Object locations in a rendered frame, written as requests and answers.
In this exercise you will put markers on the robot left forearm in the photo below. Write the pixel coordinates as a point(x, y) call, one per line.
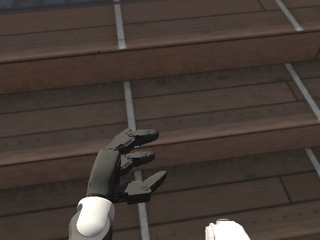
point(93, 220)

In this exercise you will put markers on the robot right thigh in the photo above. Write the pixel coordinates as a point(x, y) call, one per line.
point(225, 230)

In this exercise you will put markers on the left robot hand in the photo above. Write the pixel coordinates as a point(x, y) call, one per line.
point(116, 160)

